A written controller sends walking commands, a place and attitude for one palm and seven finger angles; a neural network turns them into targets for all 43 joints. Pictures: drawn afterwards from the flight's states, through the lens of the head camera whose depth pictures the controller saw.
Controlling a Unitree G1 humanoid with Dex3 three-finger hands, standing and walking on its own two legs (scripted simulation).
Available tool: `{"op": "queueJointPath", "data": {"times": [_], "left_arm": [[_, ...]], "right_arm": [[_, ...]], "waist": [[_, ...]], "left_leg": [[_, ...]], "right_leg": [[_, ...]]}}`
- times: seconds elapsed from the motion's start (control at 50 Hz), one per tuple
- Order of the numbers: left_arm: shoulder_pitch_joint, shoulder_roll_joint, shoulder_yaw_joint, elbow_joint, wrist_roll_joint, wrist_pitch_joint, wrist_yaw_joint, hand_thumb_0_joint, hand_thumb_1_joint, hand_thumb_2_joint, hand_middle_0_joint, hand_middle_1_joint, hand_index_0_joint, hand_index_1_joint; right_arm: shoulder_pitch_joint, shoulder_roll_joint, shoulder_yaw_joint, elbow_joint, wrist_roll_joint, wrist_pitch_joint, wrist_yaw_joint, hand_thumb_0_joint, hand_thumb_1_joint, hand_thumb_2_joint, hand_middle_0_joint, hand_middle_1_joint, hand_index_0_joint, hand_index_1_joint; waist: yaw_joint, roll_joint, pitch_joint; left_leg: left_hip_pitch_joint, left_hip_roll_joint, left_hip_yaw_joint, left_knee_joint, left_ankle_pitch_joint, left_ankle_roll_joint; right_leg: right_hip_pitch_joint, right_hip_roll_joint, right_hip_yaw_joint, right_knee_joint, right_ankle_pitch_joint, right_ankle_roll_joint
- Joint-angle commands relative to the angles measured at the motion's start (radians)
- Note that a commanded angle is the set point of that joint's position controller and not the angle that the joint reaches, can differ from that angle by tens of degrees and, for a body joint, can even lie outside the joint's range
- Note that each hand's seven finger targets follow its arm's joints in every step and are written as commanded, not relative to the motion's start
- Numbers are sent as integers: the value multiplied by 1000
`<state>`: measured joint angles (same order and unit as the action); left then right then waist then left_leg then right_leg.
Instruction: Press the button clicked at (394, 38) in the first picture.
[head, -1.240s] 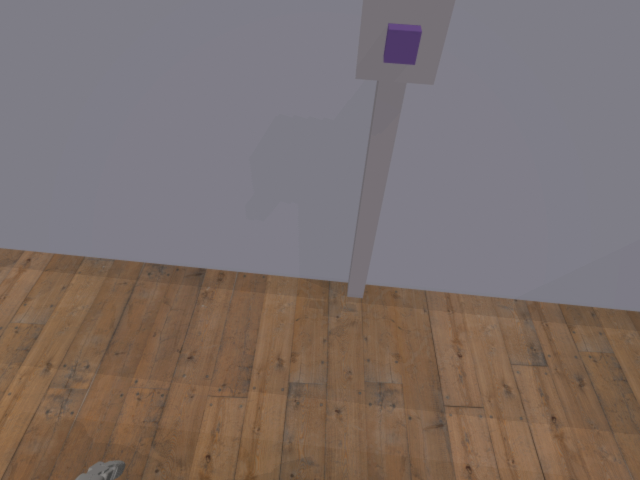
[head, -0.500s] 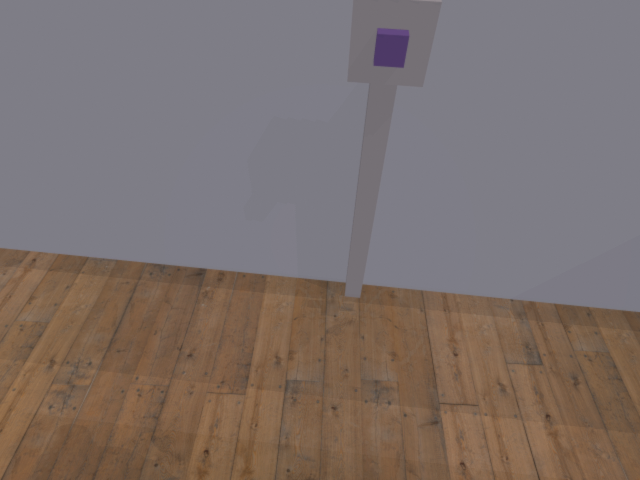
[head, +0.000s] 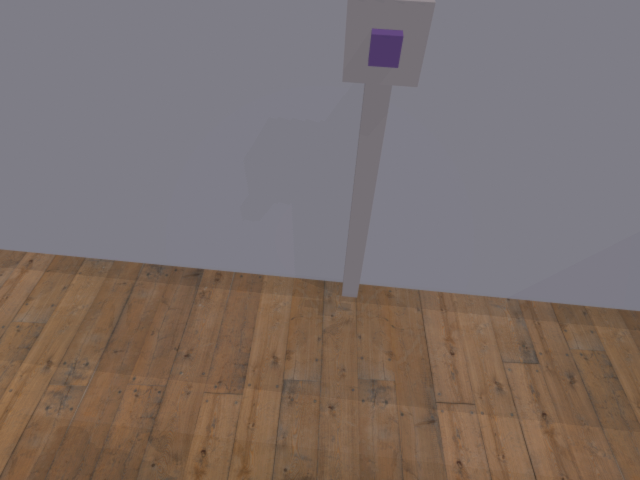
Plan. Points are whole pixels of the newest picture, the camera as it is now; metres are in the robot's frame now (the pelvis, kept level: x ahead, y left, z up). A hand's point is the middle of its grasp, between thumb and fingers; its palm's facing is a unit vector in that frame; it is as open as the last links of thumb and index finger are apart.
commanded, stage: look at it before walking up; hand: left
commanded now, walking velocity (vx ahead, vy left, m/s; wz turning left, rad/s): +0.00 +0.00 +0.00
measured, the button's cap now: (385, 47) +0.85 -0.08 +0.17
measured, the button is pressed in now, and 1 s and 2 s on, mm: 0 0 0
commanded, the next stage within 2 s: take the last steps up to it in 0.22 s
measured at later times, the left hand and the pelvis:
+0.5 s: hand out of the picture +0.07 +0.23 -0.17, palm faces -0.04 -0.95 -0.30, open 7.4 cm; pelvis +0.01 +0.00 +0.00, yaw -2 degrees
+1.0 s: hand out of the picture +0.04 +0.09 -0.18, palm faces +0.00 -0.99 -0.11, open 7.4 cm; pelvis +0.15 -0.05 -0.01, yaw -5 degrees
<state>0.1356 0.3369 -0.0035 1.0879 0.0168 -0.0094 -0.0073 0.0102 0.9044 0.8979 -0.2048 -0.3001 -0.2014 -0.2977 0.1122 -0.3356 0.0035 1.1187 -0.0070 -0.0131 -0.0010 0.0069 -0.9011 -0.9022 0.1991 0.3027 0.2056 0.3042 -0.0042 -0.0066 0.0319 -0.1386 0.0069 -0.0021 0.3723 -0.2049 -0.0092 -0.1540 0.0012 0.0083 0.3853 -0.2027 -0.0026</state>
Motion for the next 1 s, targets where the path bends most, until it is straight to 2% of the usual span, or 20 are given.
{"op": "queueJointPath", "data": {"times": [0.0, 0.32, 0.36, 0.4, 0.46, 0.48, 0.52, 0.56, 0.58, 0.6, 0.62, 0.64, 0.66, 0.68, 0.7, 0.72, 0.76, 0.92, 0.96, 0.98], "left_arm": [[-45, 211, 38, -66, -5, -22, 18, 0, 900, 900, -200, -300, -200, -300], [-38, 212, 37, -59, -6, -21, 18, 0, 900, 900, -200, -300, -200, -300], [32, 77, 9, -26, -8, 1, 22, 0, 900, 900, -200, -300, -200, -300], [58, 75, 13, -26, -1, 16, 13, 0, 900, 900, -200, -300, -200, -300], [87, 64, 26, -47, 6, 18, -5, 0, 900, 900, -200, -300, -200, -300], [92, 51, 30, -61, 9, 17, -10, 0, 900, 900, -200, -300, -200, -300], [90, 20, 38, -90, 11, 14, -21, 0, 900, 900, -200, -300, -200, -300], [108, 2, 50, -100, 9, 7, -29, 0, 900, 900, -200, -300, -200, -300], [152, -10, 55, -90, 10, 2, -31, 0, 900, 900, -200, -300, -200, -300], [246, -11, 63, -62, 11, -4, -29, 0, 900, 900, -200, -300, -200, -300], [343, 58, 79, -30, 16, -15, -18, 0, 900, 900, -200, -300, -200, -300], [441, 109, 91, 1, 4, -23, 0, 0, 900, 900, -200, -300, -200, -300], [476, 70, 82, 14, 1, -29, 12, 0, 900, 900, -200, -300, -200, -300], [431, 41, 73, 7, 5, -28, 18, 0, 900, 900, -200, -300, -200, -300], [375, 16, 66, -9, 8, -31, 22, 0, 900, 900, -200, -300, -200, -300], [353, -10, 59, -17, 10, -37, 24, 0, 900, 900, -200, -300, -200, -300], [333, -39, 56, -19, 13, -47, 30, 0, 900, 900, -200, -300, -200, -300], [419, -81, 52, 45, 17, -47, 37, 0, 900, 900, -200, -300, -200, -300], [401, -78, 55, 46, 17, -43, 35, 0, 900, 900, -200, -300, -200, -300], [385, -75, 56, 41, 15, -44, 33, 0, 900, 900, -200, -300, -200, -300]], "right_arm": [[-43, -204, -38, -64, -1, -23, -11, 0, -900, -900, 200, 300, 200, 300], [-50, -208, -37, -62, 0, -24, -13, 0, -900, -900, 200, 300, 200, 300], [14, -76, -6, -31, -8, -7, -9, 0, -900, -900, 200, 300, 200, 300], [40, -89, -14, -28, -14, 4, -8, 0, -900, -900, 200, 300, 200, 300], [74, -129, -41, -45, -17, 7, -10, 0, -900, -900, 200, 300, 200, 300], [96, -143, -50, -52, -17, 4, -14, 0, -900, -900, 200, 300, 200, 300], [139, -153, -70, -60, -18, -5, -22, 0, -900, -900, 200, 300, 200, 300], [153, -134, -75, -62, -21, -12, -27, 0, -900, -900, 200, 300, 200, 300], [145, -118, -75, -63, -21, -15, -30, 0, -900, -900, 200, 300, 200, 300], [122, -97, -73, -69, -20, -16, -30, 0, -900, -900, 200, 300, 200, 300], [112, -27, -60, -92, -10, -20, -26, 0, -900, -900, 200, 300, 200, 300], [29, 17, -46, -140, -9, -24, -20, 0, -900, -900, 200, 300, 200, 300], [-22, -1, -53, -150, -11, -27, -19, 0, -900, -900, 200, 300, 200, 300], [-32, 21, -59, -149, -7, -27, -16, 0, -900, -900, 200, 300, 200, 300], [-7, 38, -62, -136, -13, -24, -9, 0, -900, -900, 200, 300, 200, 300], [13, 55, -63, -124, -18, -19, -4, 0, -900, -900, 200, 300, 200, 300], [61, 85, -66, -108, -20, -14, 1, 0, -900, -900, 200, 300, 200, 300], [-42, 134, -66, -149, -13, -24, 5, 0, -900, -900, 200, 300, 200, 300], [-21, 132, -68, -143, -10, -31, 1, 0, -900, -900, 200, 300, 200, 300], [31, 129, -71, -126, -11, -36, -7, 0, -900, -900, 200, 300, 200, 300]], "waist": [[4, 6, -69], [8, 5, -74], [3, 2, -79], [3, 21, 0], [-7, 92, 63], [-12, 118, 81], [-23, 158, 94], [-15, 156, 78], [7, 140, 59], [53, 94, 24], [88, -138, 4], [130, -330, 37], [140, -222, 63], [102, -93, 98], [66, -33, 91], [45, -14, 77], [14, -47, 49], [38, -81, 81], [19, -90, 81], [-10, -69, 65]], "left_leg": [[12, 107, -91, -58, 121, 34], [33, 112, -91, -67, 155, 34], [41, 114, -69, -60, 45, 13], [-3, 129, -87, -81, -167, 24], [-26, 206, -179, -139, -376, 77], [-16, 251, -233, -147, -369, 109], [34, 320, -265, -133, -231, 162], [8, 326, -212, -76, -92, 161], [-43, 297, -154, -5, -36, 134], [-140, 237, -66, 129, -51, 89], [-369, 116, 78, 396, -168, 28], [-539, 36, 126, 614, -399, 5], [-568, 74, 32, 726, -374, 17], [-592, 97, 23, 788, -323, 12], [-574, 114, 26, 804, -264, 5], [-543, 118, 40, 802, -211, -4], [-501, 124, 61, 755, -155, -13], [-470, 105, 120, 463, -97, 6], [-379, 83, 145, 378, -102, 23], [-276, 59, 169, 320, -84, 31]], "right_leg": [[13, -124, 110, -63, 127, -30], [28, -125, 102, -69, 162, -27], [11, -107, 92, -61, 21, -7], [-70, -72, 83, -31, -177, -9], [-181, -14, 30, 102, -243, -11], [-228, 6, 2, 178, -212, -10], [-304, -7, -34, 267, -227, -6], [-252, -22, -41, 246, -237, -10], [-154, -16, -59, 171, -185, -13], [7, -17, -47, 64, -108, -26], [200, -170, 197, -61, -143, -85], [226, -330, 456, -175, -54, -172], [174, -350, 496, -182, 2, -232], [141, -344, 465, -178, -23, -273], [106, -310, 388, -168, -37, -266], [70, -274, 323, -168, -10, -244], [46, -236, 233, -171, 49, -224], [107, -194, 157, -136, 304, -200], [91, -183, 127, -95, 395, -192], [64, -167, 106, -32, 498, -182]]}}
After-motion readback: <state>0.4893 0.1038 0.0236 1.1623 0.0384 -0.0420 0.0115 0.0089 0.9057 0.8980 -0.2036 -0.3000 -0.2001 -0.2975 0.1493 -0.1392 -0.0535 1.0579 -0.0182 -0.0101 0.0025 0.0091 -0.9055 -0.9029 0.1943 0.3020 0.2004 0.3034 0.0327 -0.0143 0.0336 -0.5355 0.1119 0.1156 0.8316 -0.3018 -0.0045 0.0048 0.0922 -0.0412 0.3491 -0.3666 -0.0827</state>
